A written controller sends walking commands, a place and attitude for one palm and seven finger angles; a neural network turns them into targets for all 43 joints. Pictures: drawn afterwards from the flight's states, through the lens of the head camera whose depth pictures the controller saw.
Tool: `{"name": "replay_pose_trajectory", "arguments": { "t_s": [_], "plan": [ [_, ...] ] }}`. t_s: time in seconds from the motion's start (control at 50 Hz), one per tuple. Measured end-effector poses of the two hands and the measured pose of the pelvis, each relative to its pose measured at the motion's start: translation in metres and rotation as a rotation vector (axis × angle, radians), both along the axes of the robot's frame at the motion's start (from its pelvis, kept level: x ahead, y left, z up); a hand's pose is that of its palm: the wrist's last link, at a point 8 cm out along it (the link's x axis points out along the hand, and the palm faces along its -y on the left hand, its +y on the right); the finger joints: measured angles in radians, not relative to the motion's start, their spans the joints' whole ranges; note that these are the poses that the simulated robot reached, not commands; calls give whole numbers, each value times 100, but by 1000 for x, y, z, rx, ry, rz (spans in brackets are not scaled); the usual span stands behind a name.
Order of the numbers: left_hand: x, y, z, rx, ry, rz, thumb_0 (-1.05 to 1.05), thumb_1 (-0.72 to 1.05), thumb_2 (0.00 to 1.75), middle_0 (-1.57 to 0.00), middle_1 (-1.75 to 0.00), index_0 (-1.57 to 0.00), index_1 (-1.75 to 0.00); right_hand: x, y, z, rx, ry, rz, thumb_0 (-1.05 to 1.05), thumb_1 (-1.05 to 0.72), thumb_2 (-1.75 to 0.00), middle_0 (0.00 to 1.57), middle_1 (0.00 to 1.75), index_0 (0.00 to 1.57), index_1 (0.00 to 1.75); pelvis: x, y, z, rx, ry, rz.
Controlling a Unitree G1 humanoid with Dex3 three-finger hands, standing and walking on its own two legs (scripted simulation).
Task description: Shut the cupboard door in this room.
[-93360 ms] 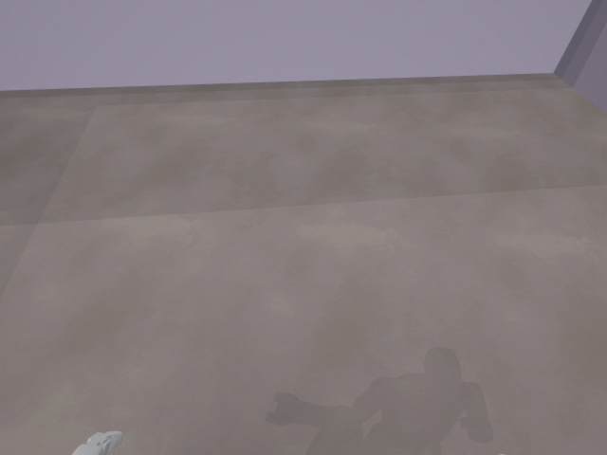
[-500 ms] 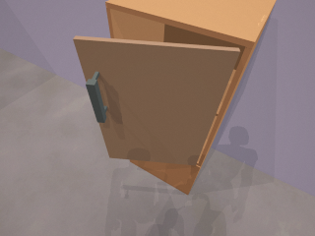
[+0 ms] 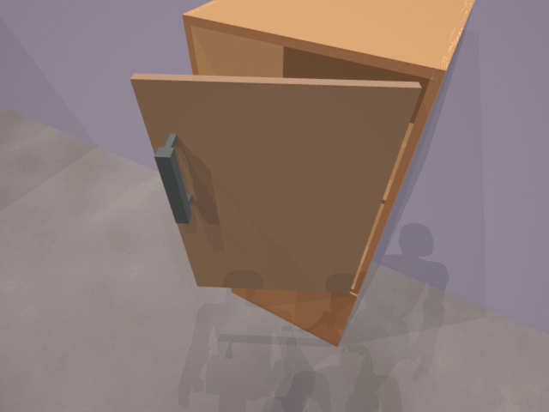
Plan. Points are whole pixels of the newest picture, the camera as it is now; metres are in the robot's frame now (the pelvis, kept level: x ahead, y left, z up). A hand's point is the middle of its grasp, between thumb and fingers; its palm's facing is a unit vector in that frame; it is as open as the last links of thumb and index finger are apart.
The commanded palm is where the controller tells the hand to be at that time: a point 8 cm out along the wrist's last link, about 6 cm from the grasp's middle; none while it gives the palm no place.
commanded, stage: look again from close up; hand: left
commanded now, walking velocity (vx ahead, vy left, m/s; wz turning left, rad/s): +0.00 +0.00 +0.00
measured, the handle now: (178, 180) +0.46 +0.20 +0.08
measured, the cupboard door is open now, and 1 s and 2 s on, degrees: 26 26 26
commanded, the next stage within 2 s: raise the hand and make a fist in 0.18 s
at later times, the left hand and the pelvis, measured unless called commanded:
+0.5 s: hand (149, 356) +0.19 +0.19 +0.01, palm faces +0.22 -0.97 -0.10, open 7.0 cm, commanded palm +0.10 +0.24 -0.04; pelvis -0.02 +0.00 -0.02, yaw +4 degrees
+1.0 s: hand (161, 374) +0.18 +0.17 +0.00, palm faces -0.11 -0.99 -0.02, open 4.7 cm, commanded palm +0.13 +0.24 +0.01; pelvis -0.02 -0.01 -0.06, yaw +3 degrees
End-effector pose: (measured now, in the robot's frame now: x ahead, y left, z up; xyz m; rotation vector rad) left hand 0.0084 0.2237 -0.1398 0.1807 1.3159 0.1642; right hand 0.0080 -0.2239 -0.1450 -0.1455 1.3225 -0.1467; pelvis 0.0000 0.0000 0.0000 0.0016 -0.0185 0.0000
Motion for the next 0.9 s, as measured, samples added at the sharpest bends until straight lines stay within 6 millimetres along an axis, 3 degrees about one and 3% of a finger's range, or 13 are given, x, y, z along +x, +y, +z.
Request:
{"name": "replay_pose_trajectory", "arguments": {
  "t_s": [0.12,0.3,0.34,0.4,0.46,0.52,0.56,0.6,0.68,0.72,0.76,0.8,0.9],
  "plan": [
    [5,8,0,-6,2,-14,0,91,90,-20,-30,-20,-30,0,4,5,-5,9,13,1,-93,-90,20,30,20,30,-3,5,2,4,12,-1],
    [-15,10,-1,-18,79,-5,0,91,90,-20,-30,-20,-30,1,6,8,-11,35,19,1,-91,-90,20,30,20,30,-1,9,4,0,28,-2],
    [11,19,16,-5,-94,85,1,91,90,-21,-31,-21,-30,11,2,14,-45,-73,23,1,-91,-90,20,30,20,30,-5,9,1,-5,28,7],
    [75,27,79,56,-542,97,1,91,90,-22,-32,-22,-31,34,-5,26,-65,-290,38,1,-91,-90,20,30,20,30,-8,7,0,14,37,26],
    [132,18,136,57,-924,43,1,91,90,-24,-34,-23,-34,65,-14,30,-50,-478,71,1,-90,-90,20,30,20,30,-15,4,-9,30,50,58],
    [161,4,162,-20,-1188,-24,1,91,90,-27,-38,-27,-38,98,-24,34,-50,-624,99,1,-90,-90,20,30,20,30,-22,-1,-22,18,89,59],
    [161,-4,160,-96,-1294,-84,0,91,90,-30,-41,-30,-41,117,-30,39,-58,-694,111,1,-90,-90,20,30,20,30,-25,-7,-32,17,124,46],
    [150,-10,143,-160,-1325,-145,0,91,90,-33,-44,-33,-44,133,-36,45,-71,-744,131,1,-90,-90,20,30,20,30,-29,-15,-43,21,148,39],
    [106,-3,97,-194,-1188,-126,0,90,90,-40,-52,-40,-52,160,-44,53,-109,-801,199,1,-90,-90,20,30,20,30,-32,-25,-60,8,170,50],
    [83,7,88,-151,-1134,-71,0,90,90,-44,-56,-44,-56,171,-44,54,-120,-820,234,1,-90,-90,20,30,20,30,-31,-27,-65,-7,179,61],
    [69,17,96,-82,-1152,-35,1,90,90,-47,-60,-47,-60,181,-41,52,-122,-833,265,1,-90,-90,20,30,20,30,-30,-27,-69,-24,186,73],
    [68,22,115,-23,-1242,-38,2,90,90,-51,-64,-51,-63,187,-34,45,-113,-838,291,1,-90,-90,20,30,20,30,-30,-27,-72,-39,192,83],
    [108,11,152,-65,-1449,-176,1,90,90,-60,-73,-60,-73,185,-11,21,-52,-804,288,1,-90,-90,20,30,20,30,-31,-22,-76,-60,207,90]
  ]
}}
